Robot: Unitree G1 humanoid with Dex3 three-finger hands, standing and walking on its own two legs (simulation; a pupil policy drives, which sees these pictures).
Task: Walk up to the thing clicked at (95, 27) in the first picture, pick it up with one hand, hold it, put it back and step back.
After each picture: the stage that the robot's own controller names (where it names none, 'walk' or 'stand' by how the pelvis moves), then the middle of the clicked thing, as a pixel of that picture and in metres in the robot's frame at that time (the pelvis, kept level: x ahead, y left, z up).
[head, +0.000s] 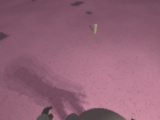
stand; (95, 28) +2.24 -0.13 -0.66
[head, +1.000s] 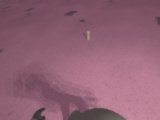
walk; (88, 35) +2.11 +0.21 -0.64
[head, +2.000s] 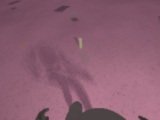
walk; (80, 43) +1.50 +0.31 -0.65
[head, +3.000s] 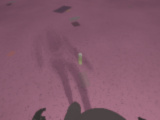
walk; (80, 59) +1.00 +0.21 -0.64
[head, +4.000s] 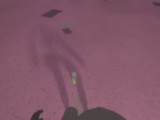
walk; (74, 78) +0.62 +0.18 -0.63
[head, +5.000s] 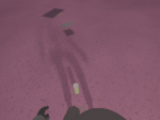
stand; (76, 88) +0.43 +0.16 -0.63
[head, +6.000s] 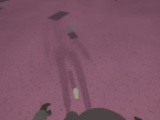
stand; (75, 93) +0.39 +0.16 -0.65
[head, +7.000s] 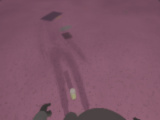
stand; (73, 94) +0.38 +0.19 -0.65
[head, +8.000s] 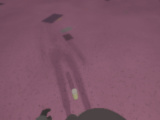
stand; (75, 94) +0.40 +0.18 -0.66
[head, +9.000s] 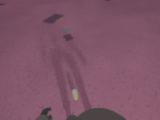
stand; (75, 95) +0.39 +0.18 -0.66
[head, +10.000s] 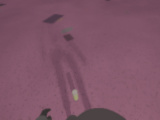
stand; (75, 95) +0.39 +0.18 -0.66
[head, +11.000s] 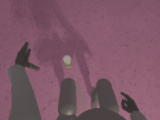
go down; (67, 62) +0.46 +0.16 -0.38
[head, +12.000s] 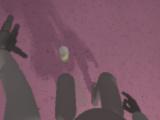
go down; (64, 55) +0.49 +0.17 -0.28
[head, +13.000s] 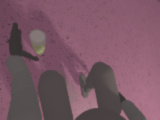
close in; (38, 44) +0.48 +0.22 -0.18
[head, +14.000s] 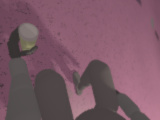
close; (28, 41) +0.48 +0.24 -0.18
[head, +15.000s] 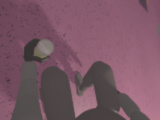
lift; (42, 51) +0.41 +0.20 -0.17
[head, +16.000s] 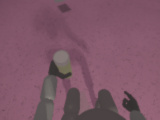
lift; (65, 67) +0.34 +0.16 +0.05
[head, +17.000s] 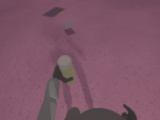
hold; (67, 72) +0.31 +0.15 +0.06
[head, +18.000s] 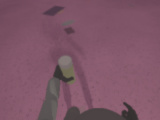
hold; (68, 72) +0.32 +0.16 +0.05
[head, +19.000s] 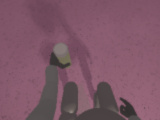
crouch; (64, 58) +0.41 +0.16 -0.02
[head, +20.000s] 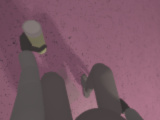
lower; (37, 40) +0.50 +0.22 -0.12
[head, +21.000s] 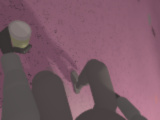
lower; (20, 40) +0.48 +0.25 -0.18
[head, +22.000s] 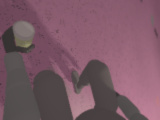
lower; (24, 40) +0.47 +0.24 -0.18
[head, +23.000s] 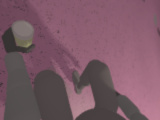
lower; (24, 40) +0.48 +0.25 -0.18
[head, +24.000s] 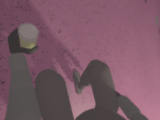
rest; (28, 41) +0.47 +0.23 -0.18
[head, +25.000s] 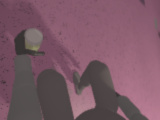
open; (32, 44) +0.46 +0.22 -0.19
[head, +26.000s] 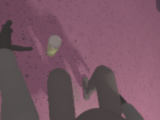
stand; (52, 47) +0.47 +0.20 -0.20
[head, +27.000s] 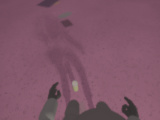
stand; (75, 86) +0.40 +0.14 -0.56
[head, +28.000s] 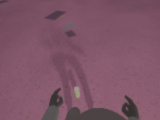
stand; (77, 92) +0.41 +0.14 -0.60
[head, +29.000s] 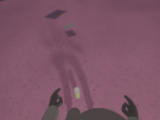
stand; (77, 93) +0.39 +0.13 -0.60
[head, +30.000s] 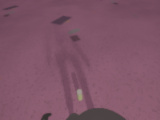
stand; (79, 95) +0.41 +0.13 -0.66
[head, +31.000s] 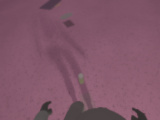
walk; (81, 79) +0.51 +0.12 -0.63
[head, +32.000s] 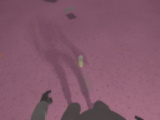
walk; (80, 61) +0.79 +0.13 -0.62
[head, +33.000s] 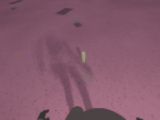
stand; (83, 57) +1.08 +0.18 -0.64
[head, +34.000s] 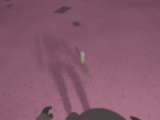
stand; (82, 57) +1.07 +0.15 -0.66
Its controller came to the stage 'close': yes
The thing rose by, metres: 0.70
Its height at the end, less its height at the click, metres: +0.00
